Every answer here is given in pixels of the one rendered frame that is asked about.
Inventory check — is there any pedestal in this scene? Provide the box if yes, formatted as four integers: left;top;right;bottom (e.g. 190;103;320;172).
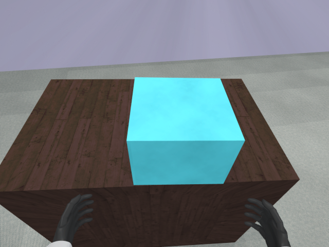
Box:
0;79;300;247

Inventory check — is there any robot left hand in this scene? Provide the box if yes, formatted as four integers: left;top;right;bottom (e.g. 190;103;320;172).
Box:
53;194;94;244

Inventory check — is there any carton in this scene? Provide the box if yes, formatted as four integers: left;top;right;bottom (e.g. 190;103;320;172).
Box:
126;77;245;185

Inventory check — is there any robot right hand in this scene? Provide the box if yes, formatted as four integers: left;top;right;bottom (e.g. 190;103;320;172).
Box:
244;198;291;247

